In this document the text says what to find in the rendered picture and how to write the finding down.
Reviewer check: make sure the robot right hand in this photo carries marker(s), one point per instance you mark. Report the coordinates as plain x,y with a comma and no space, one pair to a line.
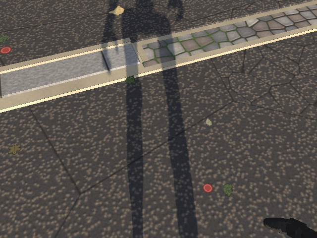
291,227

